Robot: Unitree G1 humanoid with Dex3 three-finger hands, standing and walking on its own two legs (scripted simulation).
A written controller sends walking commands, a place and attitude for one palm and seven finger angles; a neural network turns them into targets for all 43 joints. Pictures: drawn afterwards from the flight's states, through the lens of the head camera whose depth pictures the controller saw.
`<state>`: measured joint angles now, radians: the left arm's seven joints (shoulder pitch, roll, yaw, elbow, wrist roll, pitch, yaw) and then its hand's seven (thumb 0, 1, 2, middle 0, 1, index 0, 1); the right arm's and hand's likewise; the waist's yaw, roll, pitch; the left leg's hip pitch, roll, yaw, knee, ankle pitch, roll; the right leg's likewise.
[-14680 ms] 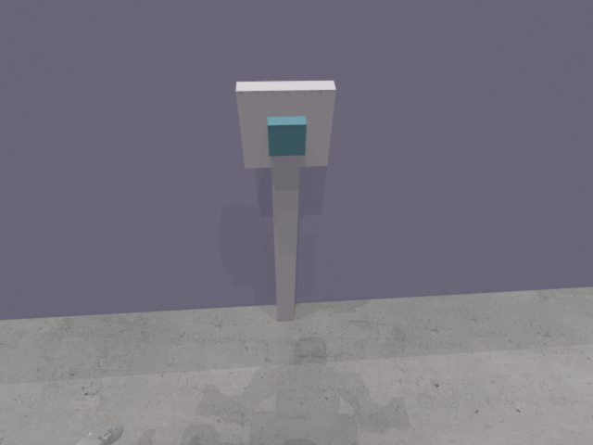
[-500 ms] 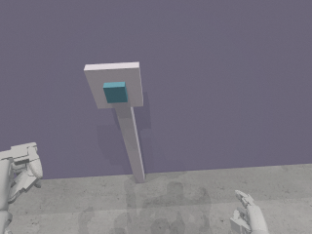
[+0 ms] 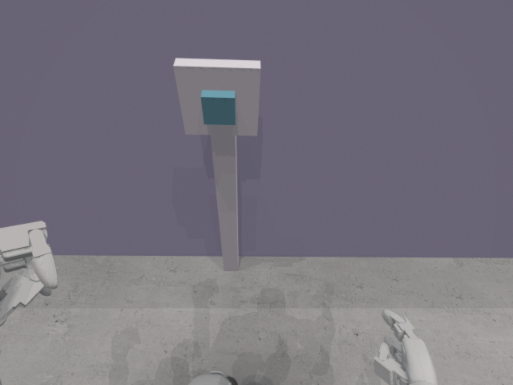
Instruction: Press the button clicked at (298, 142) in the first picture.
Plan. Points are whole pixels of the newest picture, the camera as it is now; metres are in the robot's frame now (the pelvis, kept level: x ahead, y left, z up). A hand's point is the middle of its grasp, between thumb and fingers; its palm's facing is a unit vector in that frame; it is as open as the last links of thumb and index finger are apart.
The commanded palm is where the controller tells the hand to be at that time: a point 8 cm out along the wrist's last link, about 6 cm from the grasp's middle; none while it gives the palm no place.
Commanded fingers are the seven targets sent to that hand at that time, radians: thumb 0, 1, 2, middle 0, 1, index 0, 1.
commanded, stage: step back with the hand held close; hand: left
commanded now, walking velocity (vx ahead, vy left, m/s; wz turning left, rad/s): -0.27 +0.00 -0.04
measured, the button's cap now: (219, 107) +0.61 +0.11 +0.09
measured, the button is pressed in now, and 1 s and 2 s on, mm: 0 0 0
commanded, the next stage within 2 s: stop stepping back and stand still in 0.42 s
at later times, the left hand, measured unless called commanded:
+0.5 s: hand out of the picture +0.07 +0.24 +0.19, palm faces +0.32 -0.85 -0.42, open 3.1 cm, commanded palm +0.03 +0.29 +0.19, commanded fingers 0.00 0.90 0.90 -1.30 -1.50 -1.30 -1.50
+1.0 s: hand out of the picture -0.04 +0.26 +0.20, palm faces +0.25 -0.84 -0.47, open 3.1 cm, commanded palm -0.07 +0.30 +0.19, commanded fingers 0.00 0.90 0.90 -1.30 -1.50 -1.30 -1.50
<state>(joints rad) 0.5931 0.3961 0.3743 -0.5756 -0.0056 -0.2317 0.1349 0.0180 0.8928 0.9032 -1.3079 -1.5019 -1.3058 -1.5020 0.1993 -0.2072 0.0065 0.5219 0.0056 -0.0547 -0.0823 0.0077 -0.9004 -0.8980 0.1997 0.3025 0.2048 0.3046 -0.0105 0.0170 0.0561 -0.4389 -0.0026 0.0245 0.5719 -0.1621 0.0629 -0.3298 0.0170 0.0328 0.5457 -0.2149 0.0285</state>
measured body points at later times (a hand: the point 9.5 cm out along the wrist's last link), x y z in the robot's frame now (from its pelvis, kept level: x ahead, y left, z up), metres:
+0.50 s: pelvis -0.13 +0.02 -0.01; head -0.10 +0.05 +0.44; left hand +0.05 +0.29 +0.21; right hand +0.07 -0.20 -0.08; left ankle +0.08 +0.09 -0.71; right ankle -0.24 -0.09 -0.73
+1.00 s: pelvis -0.25 +0.05 +0.01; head -0.26 +0.08 +0.46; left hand -0.06 +0.30 +0.22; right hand -0.15 -0.22 -0.07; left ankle -0.17 +0.16 -0.66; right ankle -0.25 -0.02 -0.73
